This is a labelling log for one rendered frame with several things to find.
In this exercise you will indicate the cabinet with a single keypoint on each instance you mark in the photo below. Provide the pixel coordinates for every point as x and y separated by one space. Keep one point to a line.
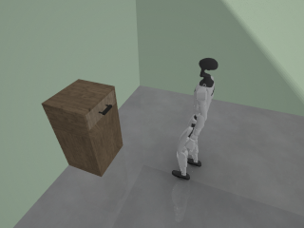
91 150

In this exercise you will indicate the robot left shin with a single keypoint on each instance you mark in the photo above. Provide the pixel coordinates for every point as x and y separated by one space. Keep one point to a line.
182 161

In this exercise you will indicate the left robot foot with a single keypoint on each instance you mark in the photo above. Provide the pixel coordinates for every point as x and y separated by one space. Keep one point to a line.
178 174

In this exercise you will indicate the robot left upper arm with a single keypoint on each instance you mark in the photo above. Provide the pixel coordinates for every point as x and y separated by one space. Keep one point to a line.
201 97

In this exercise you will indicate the robot left forearm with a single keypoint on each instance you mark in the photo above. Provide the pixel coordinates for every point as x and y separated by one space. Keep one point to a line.
197 129

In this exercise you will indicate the drawer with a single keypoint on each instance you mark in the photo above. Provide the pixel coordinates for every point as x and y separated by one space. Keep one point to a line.
94 116

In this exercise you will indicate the handle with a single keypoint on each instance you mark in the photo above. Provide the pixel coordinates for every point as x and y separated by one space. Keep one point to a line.
109 106

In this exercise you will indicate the left robot hand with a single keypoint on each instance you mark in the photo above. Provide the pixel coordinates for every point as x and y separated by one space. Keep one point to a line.
190 145

